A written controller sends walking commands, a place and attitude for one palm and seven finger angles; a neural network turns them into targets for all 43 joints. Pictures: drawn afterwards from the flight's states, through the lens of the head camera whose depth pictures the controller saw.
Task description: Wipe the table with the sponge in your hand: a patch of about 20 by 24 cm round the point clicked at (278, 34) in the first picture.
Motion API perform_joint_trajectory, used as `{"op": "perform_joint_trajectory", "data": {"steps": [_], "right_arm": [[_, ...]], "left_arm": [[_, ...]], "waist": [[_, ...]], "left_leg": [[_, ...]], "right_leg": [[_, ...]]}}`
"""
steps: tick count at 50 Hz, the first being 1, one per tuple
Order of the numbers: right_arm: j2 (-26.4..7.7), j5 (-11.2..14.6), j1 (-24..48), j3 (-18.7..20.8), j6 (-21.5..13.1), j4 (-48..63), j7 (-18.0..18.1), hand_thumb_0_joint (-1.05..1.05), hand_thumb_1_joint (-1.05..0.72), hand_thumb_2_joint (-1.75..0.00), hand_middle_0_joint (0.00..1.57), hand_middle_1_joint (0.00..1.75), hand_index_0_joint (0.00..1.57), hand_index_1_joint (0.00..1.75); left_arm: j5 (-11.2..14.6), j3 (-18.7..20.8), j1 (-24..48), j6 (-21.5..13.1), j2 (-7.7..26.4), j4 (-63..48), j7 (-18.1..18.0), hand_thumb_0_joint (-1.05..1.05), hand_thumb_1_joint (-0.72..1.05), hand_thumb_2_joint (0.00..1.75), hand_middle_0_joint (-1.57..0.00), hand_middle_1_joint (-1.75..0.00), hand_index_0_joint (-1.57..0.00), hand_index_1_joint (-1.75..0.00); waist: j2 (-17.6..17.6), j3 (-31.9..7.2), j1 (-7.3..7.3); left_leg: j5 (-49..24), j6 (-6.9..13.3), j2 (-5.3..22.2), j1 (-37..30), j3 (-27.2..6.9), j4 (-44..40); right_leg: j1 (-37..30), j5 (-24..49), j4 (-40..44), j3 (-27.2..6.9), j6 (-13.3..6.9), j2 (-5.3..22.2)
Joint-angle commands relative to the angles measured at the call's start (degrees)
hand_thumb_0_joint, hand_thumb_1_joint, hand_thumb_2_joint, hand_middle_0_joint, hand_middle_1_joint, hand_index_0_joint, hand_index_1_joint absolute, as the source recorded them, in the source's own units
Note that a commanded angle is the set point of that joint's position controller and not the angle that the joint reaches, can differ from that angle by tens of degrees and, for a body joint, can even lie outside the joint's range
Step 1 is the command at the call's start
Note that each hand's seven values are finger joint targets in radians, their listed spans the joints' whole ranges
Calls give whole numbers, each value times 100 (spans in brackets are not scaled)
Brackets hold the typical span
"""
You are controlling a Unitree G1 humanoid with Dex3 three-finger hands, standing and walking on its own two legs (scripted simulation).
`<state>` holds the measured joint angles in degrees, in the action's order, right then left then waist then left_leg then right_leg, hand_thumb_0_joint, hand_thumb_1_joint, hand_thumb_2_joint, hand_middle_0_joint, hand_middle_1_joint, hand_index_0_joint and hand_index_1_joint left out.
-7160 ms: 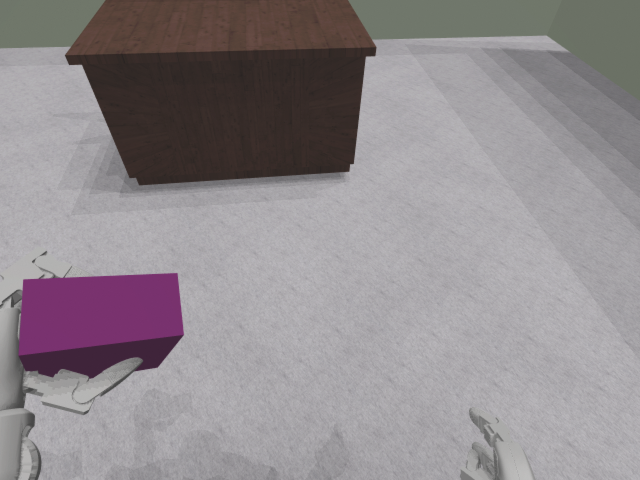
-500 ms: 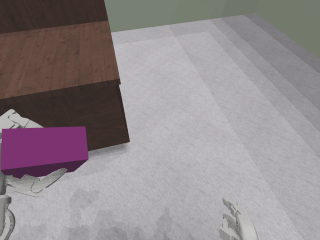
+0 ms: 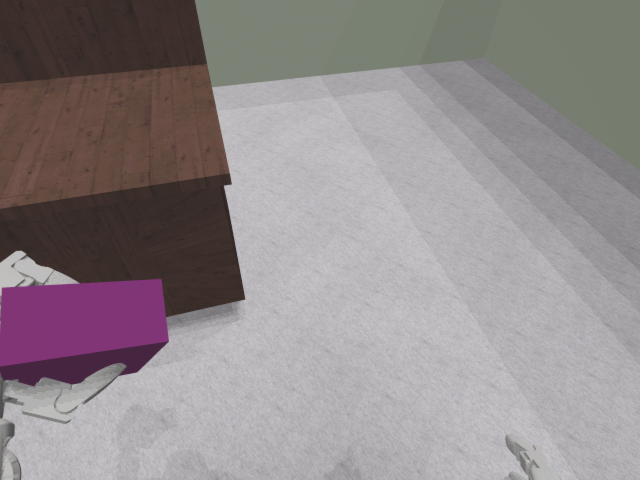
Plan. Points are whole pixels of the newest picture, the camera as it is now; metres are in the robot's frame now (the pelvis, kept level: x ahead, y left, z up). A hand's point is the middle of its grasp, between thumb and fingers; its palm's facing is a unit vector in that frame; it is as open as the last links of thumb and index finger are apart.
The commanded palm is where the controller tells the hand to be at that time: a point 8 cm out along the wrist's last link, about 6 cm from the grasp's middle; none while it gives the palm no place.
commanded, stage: take the last steps up to it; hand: left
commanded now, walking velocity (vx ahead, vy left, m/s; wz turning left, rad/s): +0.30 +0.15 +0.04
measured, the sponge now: (105, 335) +0.22 +0.22 +0.14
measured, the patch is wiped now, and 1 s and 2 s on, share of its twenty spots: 0.00 0.00 0.00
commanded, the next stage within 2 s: come to a stop and stand still in 1.84 s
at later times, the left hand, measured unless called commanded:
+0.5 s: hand (62, 258) +0.29 +0.28 +0.17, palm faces +0.38 -0.79 -0.48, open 10.0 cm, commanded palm +0.23 +0.33 +0.18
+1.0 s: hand (84, 192) +0.39 +0.31 +0.17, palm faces +0.37 -0.77 -0.51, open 10.0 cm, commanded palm +0.33 +0.35 +0.18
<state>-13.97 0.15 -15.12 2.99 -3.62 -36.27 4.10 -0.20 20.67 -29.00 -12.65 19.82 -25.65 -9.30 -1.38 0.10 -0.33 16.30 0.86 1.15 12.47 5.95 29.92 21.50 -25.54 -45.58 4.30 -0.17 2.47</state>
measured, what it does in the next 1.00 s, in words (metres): walks ahead: left foot, then right foot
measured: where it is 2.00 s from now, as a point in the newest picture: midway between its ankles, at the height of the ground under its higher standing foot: (251, 455)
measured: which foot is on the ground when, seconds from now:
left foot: down 0.00-0.14, up 0.16-0.46, down 0.48-0.80, up 0.82-1.00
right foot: down 0.00-0.48, up 0.50-0.76, down 0.78-1.00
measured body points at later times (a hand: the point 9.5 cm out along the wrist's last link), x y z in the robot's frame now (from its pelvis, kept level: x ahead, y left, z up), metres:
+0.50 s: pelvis +0.07 +0.05 +0.00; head +0.13 +0.05 +0.44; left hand +0.26 +0.32 +0.20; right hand +0.24 -0.21 -0.10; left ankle +0.11 +0.18 -0.74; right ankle +0.03 -0.10 -0.73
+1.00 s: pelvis +0.18 +0.07 +0.01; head +0.22 +0.04 +0.46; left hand +0.37 +0.35 +0.19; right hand +0.33 -0.17 -0.11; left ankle +0.19 +0.23 -0.64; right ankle +0.18 -0.02 -0.73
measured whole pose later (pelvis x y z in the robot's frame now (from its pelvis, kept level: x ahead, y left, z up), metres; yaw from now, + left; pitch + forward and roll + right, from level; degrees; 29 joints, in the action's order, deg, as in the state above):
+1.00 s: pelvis +0.18 +0.07 +0.01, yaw +0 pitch +1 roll +3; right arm -13.5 0.0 -10.2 1.4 -1.7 -37.8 1.8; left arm 0.8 21.7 -28.7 -14.2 19.5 -24.3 -7.3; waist 1.3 4.6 -0.6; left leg 16.9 -1.8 4.6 33.0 2.8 64.6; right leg 14.1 -15.7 -29.3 10.7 -2.1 5.7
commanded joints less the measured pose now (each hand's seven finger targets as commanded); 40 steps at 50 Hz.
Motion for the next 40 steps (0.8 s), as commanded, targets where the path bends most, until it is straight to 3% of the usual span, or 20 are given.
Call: {"op": "perform_joint_trajectory", "data": {"steps": [1, 5, 7, 8, 9, 11, 13, 15, 18, 22, 23, 24, 25, 26, 27, 31, 37, 38, 39, 40], "right_arm": [[-530, 10, 726, 58, -483, 812, -54, 0, -90, -90, 20, 30, 20, 30], [-460, -4, 731, 8, -490, 712, -63, 0, -90, -90, 20, 30, 20, 30], [-340, 36, 804, 48, -378, 804, -135, 0, -90, -90, 20, 30, 20, 30], [-463, 24, 895, 89, -350, 785, -166, 0, -90, -90, 20, 30, 20, 30], [-484, 25, 805, 138, -323, 741, -176, 0, -90, -90, 20, 30, 20, 30], [-333, 27, 871, -13, -145, 724, -204, 0, -90, -90, 20, 30, 20, 30], [-242, 14, 972, -89, -51, 790, -212, 0, -90, -90, 20, 30, 20, 30], [-187, -9, 973, -101, -72, 859, -204, 0, -90, -90, 20, 30, 20, 30], [-134, -35, 1042, -68, -212, 1010, -162, 0, -90, -90, 20, 30, 20, 30], [-272, -11, 762, 87, -301, 1066, -68, 0, -90, -90, 20, 30, 20, 30], [-345, 11, 661, 151, -322, 1069, -38, 0, -90, -90, 20, 30, 20, 30], [-521, 25, 664, 227, -315, 1073, -54, 0, -90, -90, 20, 30, 20, 30], [-478, 46, 618, 232, -330, 1145, -90, 0, -90, -90, 20, 30, 20, 30], [-515, 77, 586, 254, -368, 1053, -138, 0, -90, -90, 20, 30, 20, 30], [-475, 43, 727, 210, -395, 971, -128, 0, -90, -90, 20, 30, 20, 30], [-394, 124, 749, 151, -478, 852, -178, 0, -90, -90, 20, 30, 20, 30], [-376, 82, 747, 24, -474, 841, -105, 0, -90, -90, 20, 30, 20, 30], [-352, 90, 770, 30, -420, 816, -92, 0, -90, -90, 20, 30, 20, 30], [-261, 79, 717, 31, -343, 813, -92, 0, -90, -90, 20, 30, 20, 30], [-240, 36, 890, 14, -313, 942, -123, 0, -90, -90, 20, 30, 20, 30]], "left_arm": [[-19, 286, 1086, -424, 964, -1554, -53, 0, 10, 130, -120, -160, -120, -160], [-9, 402, 1058, -408, 1027, -1157, -48, 0, 10, 130, -120, -160, -120, -160], [53, 609, 813, -335, 1218, -676, -28, 0, 10, 130, -120, -160, -120, -160], [151, 630, 1150, -381, 1227, -857, -15, 0, 10, 130, -120, -160, -120, -160], [141, 656, 1070, -393, 1163, -671, 39, 0, 10, 130, -120, -160, -120, -160], [181, 726, 605, -493, 1161, -721, 92, 0, 10, 130, -120, -160, -120, -160], [173, 700, 533, -581, 1102, -909, 99, 0, 10, 130, -120, -160, -120, -160], [143, 768, 437, -610, 1134, -1105, 35, 0, 10, 130, -120, -160, -120, -160], [148, 730, 355, -531, 1134, -1573, -82, 0, 10, 130, -120, -160, -120, -160], [126, 760, 476, -475, 1186, -2070, -157, 0, 10, 130, -120, -160, -120, -160], [140, 797, 462, -522, 1194, -2143, -164, 0, 10, 130, -120, -160, -120, -160], [150, 788, 425, -549, 1134, -2261, -173, 0, 10, 130, -120, -160, -120, -160], [96, 778, 369, -580, 1183, -2218, -181, 0, 10, 130, -120, -160, -120, -160], [63, 783, 293, -575, 1193, -1650, -115, 0, 10, 130, -120, -160, -120, -160], [147, 979, 241, -520, 1384, -1657, -85, 0, 10, 130, -120, -160, -120, -160], [192, 749, 93, -551, 1035, -1988, -32, 0, 10, 130, -120, -160, -120, -160], [190, 808, -26, -369, 1113, -1535, -39, 0, 10, 130, -120, -160, -120, -160], [173, 810, 68, -340, 1118, -1411, -36, 0, 10, 130, -120, -160, -120, -160], [107, 890, 150, -315, 1283, -1227, -34, 0, 10, 130, -120, -160, -120, -160], [145, 1065, 210, -299, 1422, -1034, -29, 0, 10, 130, -120, -160, -120, -160]], "waist": [[1692, 296, 16], [783, -9, 133], [-1662, -135, 132], [-1217, -68, 83], [-886, 218, 34], [-416, 298, 53], [-506, -9, 31], [-851, -365, 73], [-847, -664, 221], [-279, -993, 25], [427, -1161, -65], [1603, -1319, -81], [1819, -1216, -35], [1391, -840, -56], [1573, -756, -9], [1585, -476, 31], [1116, -699, 84], [651, -749, 108], [-618, -841, 87], [-1741, -703, 128]], "left_leg": [[991, 940, 1331, 591, -1341, -1513], [466, 505, 857, 1164, -703, -21], [1307, -3, -108, 2837, -80, 2986], [1105, -117, 106, 2907, -735, 3764], [810, -166, 323, 2794, -957, 3910], [387, -223, 523, 2688, -849, 3773], [241, -205, 578, 2273, -616, 2925], [166, -167, 467, 1725, -213, 1723], [78, -99, 108, 1052, 373, 677], [-735, -74, -20, -399, 549, -629], [-996, 121, 330, -1264, 165, -676], [-2126, 627, 1411, -2127, -1204, -614], [-2836, 1127, 2058, -2174, -2133, -889], [-2087, 1245, 2118, -1622, -2111, -1109], [-1645, 1367, 2168, -1372, -2148, -1136], [-1549, 1031, 1506, -678, -783, -1108], [-1267, 548, 1230, 43, -216, -220], [-987, 438, 1086, 441, -112, 490], [-243, 229, 599, 1348, 267, 1815], [1474, -24, -30, 2712, 123, 3255]], "right_leg": [[68, -241, -84, 249, 128, 103], [-1598, 550, 2034, 163, -13, 188], [-2391, 718, 3176, -3404, -1022, 2297], [-2011, 399, 3396, -3596, -1145, 2576], [-1423, -55, 3500, -3374, -1177, 2455], [-1142, 871, 3298, -2244, -1101, 2094], [-1215, 1828, 3046, -1194, -881, 1796], [-1507, 2480, 2778, -728, -767, 1546], [-1894, 3053, 2499, -647, -728, 1461], [-1655, 2918, 1376, -288, -334, 1056], [-939, 2670, 420, -93, -140, 790], [345, 604, -780, 333, 120, 276], [1018, -1206, -1833, 164, 92, 8], [1351, -1192, -2235, -59, 22, 108], [1470, -976, -2325, -145, 84, 350], [1020, -13, -1092, 225, 174, 378], [-1039, 890, 1477, 758, 119, -27], [-1588, 1234, 1959, 430, 21, 212], [-2239, 1372, 2364, -1001, -371, 1151], [-2694, 2067, 2827, -3211, -982, 2365]]}}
